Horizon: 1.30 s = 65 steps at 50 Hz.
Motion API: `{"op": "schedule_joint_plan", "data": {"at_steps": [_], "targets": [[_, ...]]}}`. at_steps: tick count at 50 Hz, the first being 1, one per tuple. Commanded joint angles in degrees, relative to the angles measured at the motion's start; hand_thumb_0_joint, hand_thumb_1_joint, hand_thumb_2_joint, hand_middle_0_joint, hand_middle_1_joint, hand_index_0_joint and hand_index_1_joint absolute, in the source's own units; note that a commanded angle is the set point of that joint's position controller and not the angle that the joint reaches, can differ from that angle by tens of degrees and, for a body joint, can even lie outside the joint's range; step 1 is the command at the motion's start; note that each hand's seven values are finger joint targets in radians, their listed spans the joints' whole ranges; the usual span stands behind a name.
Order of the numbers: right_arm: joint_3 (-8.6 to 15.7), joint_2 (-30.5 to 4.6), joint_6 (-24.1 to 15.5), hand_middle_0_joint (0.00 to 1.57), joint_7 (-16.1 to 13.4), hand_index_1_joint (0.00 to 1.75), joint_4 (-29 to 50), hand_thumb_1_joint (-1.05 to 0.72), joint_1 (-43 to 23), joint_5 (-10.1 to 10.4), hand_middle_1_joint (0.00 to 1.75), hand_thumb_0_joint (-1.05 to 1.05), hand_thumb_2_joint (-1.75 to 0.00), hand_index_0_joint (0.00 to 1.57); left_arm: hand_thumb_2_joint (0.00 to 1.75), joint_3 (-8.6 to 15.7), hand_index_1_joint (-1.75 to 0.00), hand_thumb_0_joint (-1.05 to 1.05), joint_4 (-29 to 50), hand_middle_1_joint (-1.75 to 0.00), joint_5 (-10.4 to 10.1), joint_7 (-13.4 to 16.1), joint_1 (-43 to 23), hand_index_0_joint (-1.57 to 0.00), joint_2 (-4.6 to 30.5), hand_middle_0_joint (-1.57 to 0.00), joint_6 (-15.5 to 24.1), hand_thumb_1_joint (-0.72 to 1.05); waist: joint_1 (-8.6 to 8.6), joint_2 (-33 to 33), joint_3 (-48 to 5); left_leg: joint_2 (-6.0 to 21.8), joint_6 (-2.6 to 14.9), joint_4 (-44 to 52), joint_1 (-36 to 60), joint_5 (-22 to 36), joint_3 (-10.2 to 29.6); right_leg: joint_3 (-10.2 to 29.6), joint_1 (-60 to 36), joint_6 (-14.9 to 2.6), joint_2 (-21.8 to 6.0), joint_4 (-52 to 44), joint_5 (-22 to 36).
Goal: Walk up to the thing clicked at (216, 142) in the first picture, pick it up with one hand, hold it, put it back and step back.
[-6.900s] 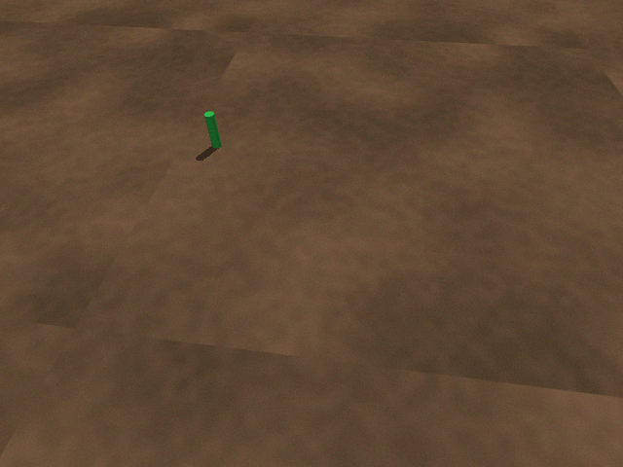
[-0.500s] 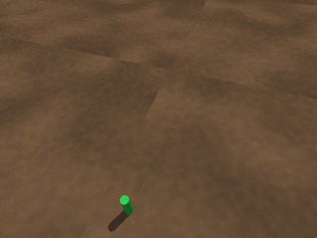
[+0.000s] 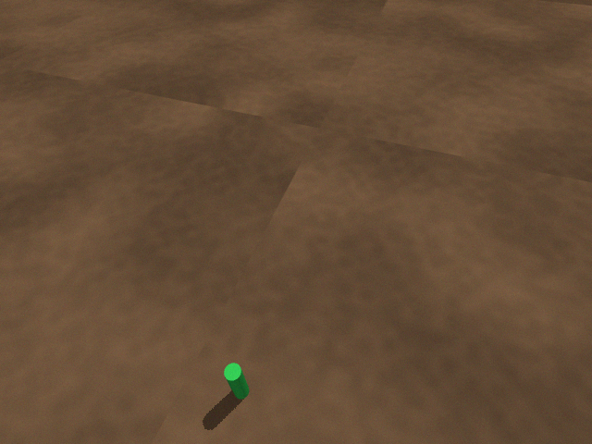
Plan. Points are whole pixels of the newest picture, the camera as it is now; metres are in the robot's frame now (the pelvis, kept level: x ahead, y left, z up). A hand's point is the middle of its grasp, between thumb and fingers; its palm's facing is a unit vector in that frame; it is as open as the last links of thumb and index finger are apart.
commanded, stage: stand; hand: left
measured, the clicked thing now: (237, 382) +0.39 +0.22 -0.69
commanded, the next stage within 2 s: go down in 1.32 s
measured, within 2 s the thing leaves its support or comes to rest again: neither
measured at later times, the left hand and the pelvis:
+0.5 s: hand out of the picture +0.09 +0.25 -0.15, palm faces -0.03 -0.94 -0.34, open 7.4 cm; pelvis +0.01 +0.00 +0.00, yaw +0 degrees
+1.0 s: hand out of the picture +0.08 +0.25 -0.16, palm faces -0.03 -0.94 -0.34, open 7.4 cm; pelvis +0.01 +0.00 +0.00, yaw +0 degrees
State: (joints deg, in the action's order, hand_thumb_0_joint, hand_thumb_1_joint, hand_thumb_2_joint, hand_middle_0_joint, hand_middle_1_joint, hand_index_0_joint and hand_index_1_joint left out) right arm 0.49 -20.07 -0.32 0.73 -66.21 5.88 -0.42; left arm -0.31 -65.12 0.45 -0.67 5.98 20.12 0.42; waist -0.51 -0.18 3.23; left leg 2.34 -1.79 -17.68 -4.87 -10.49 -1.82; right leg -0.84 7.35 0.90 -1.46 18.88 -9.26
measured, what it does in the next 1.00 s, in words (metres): stands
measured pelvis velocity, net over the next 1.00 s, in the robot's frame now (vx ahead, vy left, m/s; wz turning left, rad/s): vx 0.01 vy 0.00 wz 0.00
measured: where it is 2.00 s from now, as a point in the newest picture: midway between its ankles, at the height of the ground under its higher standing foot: outside the picture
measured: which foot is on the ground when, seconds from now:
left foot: down 0.00-1.00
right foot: down 0.00-1.00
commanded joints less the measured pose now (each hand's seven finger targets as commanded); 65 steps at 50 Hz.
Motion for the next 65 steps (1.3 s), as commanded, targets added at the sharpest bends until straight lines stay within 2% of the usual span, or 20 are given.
{"op": "schedule_joint_plan", "data": {"at_steps": [1, 8, 11, 18, 23, 31, 35, 44, 50, 65], "targets": [[2.07, -12.05, -1.07, 0.20, -0.84, 0.30, 3.76, -0.90, -2.02, -0.23, 0.30, 0.00, -0.90, 0.20, 0.90, 2.41, -0.30, 0.00, 3.60, -0.30, -0.01, 1.12, -2.91, -0.20, 13.13, -0.20, 1.30, 0.90, 0.11, 0.84, -5.05, 5.91, 1.94, 2.82, 0.67, 6.67, 4.49, 5.12, -0.49, -1.87, -6.51, -2.72, 7.15], [2.04, -12.30, -1.15, 0.20, -0.94, 0.30, 3.91, -0.90, -2.43, -0.19, 0.30, 0.00, -0.90, 0.20, 0.90, 2.25, -0.30, 0.00, 3.64, -0.30, -0.03, 1.09, -2.41, -0.20, 12.62, -0.20, 1.23, 0.90, 0.48, -0.23, -4.98, 6.09, 1.73, 2.81, 0.58, 8.11, 4.54, 4.80, -0.79, -1.84, -6.33, -2.63, 8.37], [1.94, -12.06, -1.07, 0.20, -0.98, 0.30, 3.95, -0.90, -1.93, -0.18, 0.30, 0.00, -0.90, 0.20, 0.90, 2.38, -0.30, 0.00, 3.64, -0.30, -0.04, 1.07, -2.66, -0.20, 12.80, -0.20, 1.21, 0.90, 0.35, 0.42, -4.44, 5.79, 1.90, 2.91, 0.52, 6.03, 4.02, 5.19, -0.34, -1.77, -6.48, -3.31, 7.72], [2.08, -12.37, -1.18, 0.20, -1.04, 0.30, 4.50, -0.90, -2.23, -0.23, 0.30, 0.00, -0.90, 0.20, 0.90, 2.46, -0.30, 0.00, 3.93, -0.30, -0.04, 1.08, -2.84, -0.20, 12.78, -0.20, 1.36, 0.90, 0.29, -0.51, -5.73, 6.19, 2.06, 2.41, 1.16, 8.70, 3.85, 5.31, -1.84, -1.99, -6.72, -2.61, 10.61], [2.04, -12.28, -1.14, 0.20, -1.06, 0.30, 4.36, -0.90, -2.09, -0.16, 0.30, 0.00, -0.90, 0.20, 0.90, 2.48, -0.30, 0.00, 3.81, -0.30, 0.05, 1.12, -2.58, -0.20, 12.78, -0.20, 1.20, 0.90, 0.41, 0.12, -4.50, 6.14, 1.85, 3.10, 0.63, 7.41, 4.17, 5.00, -0.95, -1.94, -6.34, -3.00, 8.81], [2.22, -12.33, -1.03, 0.20, -1.02, 0.30, 4.72, -0.90, -2.19, -0.18, 0.30, 0.00, -0.90, 0.20, 0.90, 2.60, -0.30, 0.00, 3.91, -0.30, 0.13, 1.22, -2.55, -0.20, 13.08, -0.20, 1.39, 0.90, 0.20, 0.46, -5.51, 6.24, 2.17, 2.56, 1.60, 7.60, 3.93, 5.03, -1.65, -1.93, -6.54, -2.95, 9.71], [2.12, -12.47, -1.02, 0.20, -0.96, 0.30, 4.48, -0.90, -1.84, -0.27, 0.30, 0.00, -0.90, 0.20, 0.90, 2.45, -0.30, 0.00, 3.82, -0.30, -0.08, 1.07, -2.20, -0.20, 12.44, -0.20, 1.29, 0.90, 0.45, -0.44, -3.83, 5.81, 1.97, 3.25, -0.35, 4.93, 3.95, 5.01, -1.08, -1.75, -6.27, -3.82, 6.58], [2.11, -12.29, -1.12, 0.20, -1.04, 0.30, 4.72, -0.90, -1.89, -0.24, 0.30, 0.00, -0.90, 0.20, 0.90, 2.58, -0.30, 0.00, 4.01, -0.30, 0.08, 1.07, -1.95, -0.20, 12.81, -0.20, 1.33, 0.90, 0.43, 0.01, -5.31, 6.26, 2.20, 2.72, 1.34, 7.75, 4.15, 4.99, -1.39, -2.11, -6.41, -2.73, 9.30], [1.98, -12.14, -1.04, 0.20, -1.07, 0.30, 4.59, -0.90, -1.06, -0.29, 0.30, 0.00, -0.90, 0.20, 0.90, 2.48, -0.30, 0.00, 4.08, -0.30, -0.01, 1.09, -2.10, -0.20, 12.66, -0.20, 1.22, 0.90, 0.17, -0.20, -4.37, 6.01, 2.15, 2.95, 0.10, 6.21, 3.90, 5.25, -1.46, -2.04, -6.54, -3.21, 8.72], [2.13, -12.27, -1.07, 0.20, -1.07, 0.30, 4.66, -0.90, -1.49, -0.23, 0.30, 0.00, -0.90, 0.20, 0.90, 2.36, -0.30, 0.00, 4.03, -0.30, 0.03, 1.11, -1.94, -0.20, 12.64, -0.20, 1.27, 0.90, 0.45, 0.06, -4.24, 6.22, 2.17, 3.02, 0.57, 6.67, 4.37, 4.92, -1.20, -2.06, -6.37, -2.85, 7.73]]}}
